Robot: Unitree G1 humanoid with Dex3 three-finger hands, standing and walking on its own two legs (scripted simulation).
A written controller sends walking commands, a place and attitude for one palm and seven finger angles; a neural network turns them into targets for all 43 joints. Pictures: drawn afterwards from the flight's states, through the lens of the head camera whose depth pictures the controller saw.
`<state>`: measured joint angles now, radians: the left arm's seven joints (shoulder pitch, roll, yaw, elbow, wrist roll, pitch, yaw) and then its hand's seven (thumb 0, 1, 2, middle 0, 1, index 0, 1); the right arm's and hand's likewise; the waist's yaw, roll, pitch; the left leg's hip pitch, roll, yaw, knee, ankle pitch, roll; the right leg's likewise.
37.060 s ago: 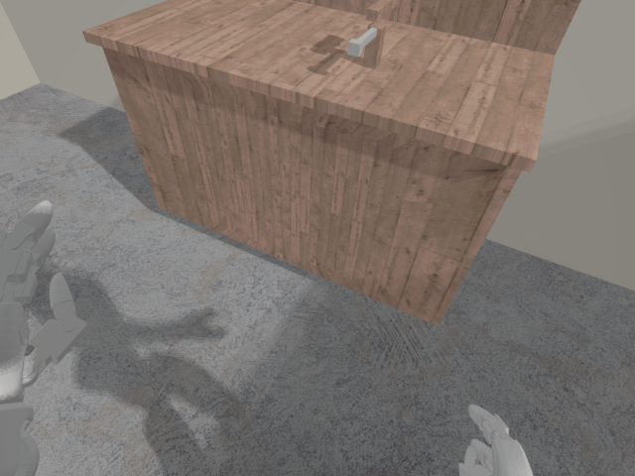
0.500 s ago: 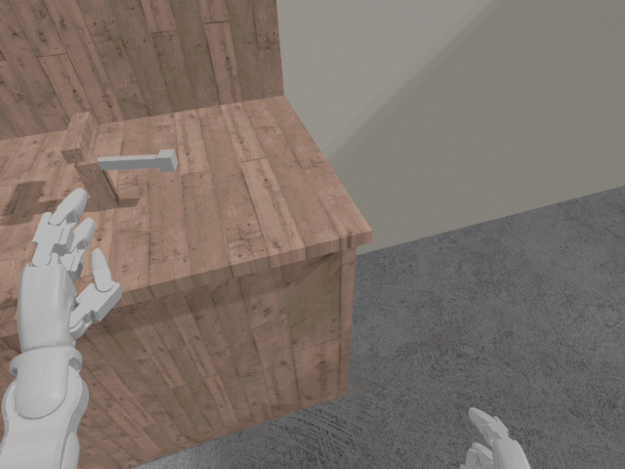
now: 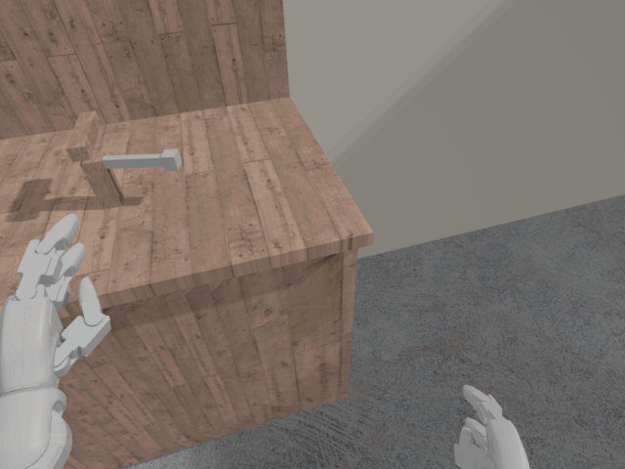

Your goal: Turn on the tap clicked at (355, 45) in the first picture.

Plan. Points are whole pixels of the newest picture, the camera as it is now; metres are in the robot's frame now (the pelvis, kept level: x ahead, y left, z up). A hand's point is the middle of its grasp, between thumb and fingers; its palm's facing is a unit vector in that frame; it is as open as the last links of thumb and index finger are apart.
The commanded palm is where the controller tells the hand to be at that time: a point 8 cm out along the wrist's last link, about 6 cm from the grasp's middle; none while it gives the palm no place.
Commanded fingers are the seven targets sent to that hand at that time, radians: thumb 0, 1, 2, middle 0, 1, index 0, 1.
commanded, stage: step back with the hand held close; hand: left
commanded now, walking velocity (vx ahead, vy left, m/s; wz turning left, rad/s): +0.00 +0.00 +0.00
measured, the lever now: (171, 160) +0.56 +0.33 +0.13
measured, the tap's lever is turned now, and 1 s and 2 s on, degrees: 74 74 74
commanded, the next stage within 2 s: stop stepping back and stand still in 1.18 s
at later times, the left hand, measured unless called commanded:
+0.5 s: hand (93, 331) +0.19 +0.25 +0.16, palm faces +0.36 -0.82 -0.45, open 7.4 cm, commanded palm +0.14 +0.29 +0.17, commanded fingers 0.00 0.90 0.90 -0.20 -0.30 -0.20 -0.30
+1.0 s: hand out of the picture +0.07 +0.27 +0.16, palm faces +0.50 -0.78 -0.38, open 7.4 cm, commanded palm +0.03 +0.31 +0.17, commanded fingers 0.00 0.90 0.90 -0.20 -0.30 -0.20 -0.30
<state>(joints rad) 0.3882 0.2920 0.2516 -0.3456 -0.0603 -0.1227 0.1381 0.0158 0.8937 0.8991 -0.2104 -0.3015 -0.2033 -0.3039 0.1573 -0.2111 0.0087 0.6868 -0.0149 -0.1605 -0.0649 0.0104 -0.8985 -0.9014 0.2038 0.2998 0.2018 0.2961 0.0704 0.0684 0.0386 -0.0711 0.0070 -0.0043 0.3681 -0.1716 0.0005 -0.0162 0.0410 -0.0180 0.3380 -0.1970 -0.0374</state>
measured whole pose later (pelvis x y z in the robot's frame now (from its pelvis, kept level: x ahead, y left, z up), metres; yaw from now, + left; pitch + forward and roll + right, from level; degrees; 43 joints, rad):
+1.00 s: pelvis -0.12 +0.02 -0.02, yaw +3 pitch +0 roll -1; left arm 0.47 0.32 0.34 -0.49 -0.03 -0.18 0.18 0.01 0.89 0.90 -0.21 -0.30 -0.20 -0.30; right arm 0.18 -0.20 -0.01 0.63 -0.01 -0.07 -0.07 0.01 -0.90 -0.90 0.21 0.30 0.20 0.30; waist 0.03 0.05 0.00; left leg -0.49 0.02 0.04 0.58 -0.18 0.01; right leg -0.26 0.08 0.02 0.58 -0.32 -0.04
